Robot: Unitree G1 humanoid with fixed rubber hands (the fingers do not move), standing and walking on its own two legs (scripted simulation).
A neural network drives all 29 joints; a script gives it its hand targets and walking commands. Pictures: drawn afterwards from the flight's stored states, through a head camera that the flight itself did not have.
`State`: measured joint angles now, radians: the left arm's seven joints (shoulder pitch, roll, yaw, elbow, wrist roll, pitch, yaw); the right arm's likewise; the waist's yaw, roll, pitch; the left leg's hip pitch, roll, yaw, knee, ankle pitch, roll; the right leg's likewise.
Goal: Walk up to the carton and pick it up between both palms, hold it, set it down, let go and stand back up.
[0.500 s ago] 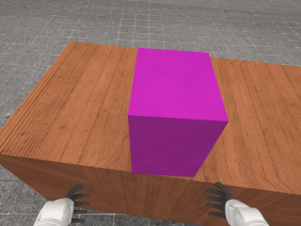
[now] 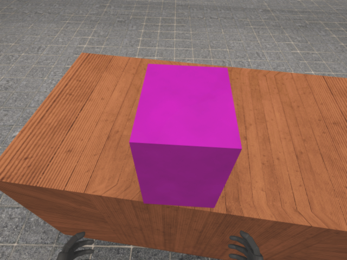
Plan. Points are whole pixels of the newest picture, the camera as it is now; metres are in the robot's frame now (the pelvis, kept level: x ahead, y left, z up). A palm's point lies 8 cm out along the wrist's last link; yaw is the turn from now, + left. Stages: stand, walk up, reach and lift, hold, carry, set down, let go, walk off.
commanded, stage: reach and lift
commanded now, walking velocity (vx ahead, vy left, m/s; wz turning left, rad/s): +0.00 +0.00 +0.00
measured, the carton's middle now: (182, 139) +0.43 -0.03 +0.02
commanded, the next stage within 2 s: none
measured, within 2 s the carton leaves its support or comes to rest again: neither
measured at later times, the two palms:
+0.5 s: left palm out of the picture +0.16 +0.22 -0.06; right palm out of the picture +0.14 -0.18 -0.06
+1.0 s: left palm out of the picture +0.16 +0.20 -0.05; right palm out of the picture +0.15 -0.20 -0.04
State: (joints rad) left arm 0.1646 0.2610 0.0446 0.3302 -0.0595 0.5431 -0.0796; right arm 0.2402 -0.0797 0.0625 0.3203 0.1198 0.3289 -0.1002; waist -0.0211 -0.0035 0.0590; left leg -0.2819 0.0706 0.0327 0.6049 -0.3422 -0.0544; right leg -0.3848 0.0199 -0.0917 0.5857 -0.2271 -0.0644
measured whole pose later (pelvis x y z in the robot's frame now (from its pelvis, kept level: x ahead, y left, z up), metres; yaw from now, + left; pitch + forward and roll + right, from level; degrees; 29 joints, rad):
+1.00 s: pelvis +0.02 +0.03 +0.02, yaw +0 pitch -4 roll -1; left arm 0.35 0.11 -0.14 0.42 -0.04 -0.12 0.13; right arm 0.35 -0.15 -0.04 0.57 0.10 -0.28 0.07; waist 0.00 -0.02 0.04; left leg -0.01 0.04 0.06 0.34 -0.26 -0.01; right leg -0.12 0.01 -0.05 0.33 -0.14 -0.02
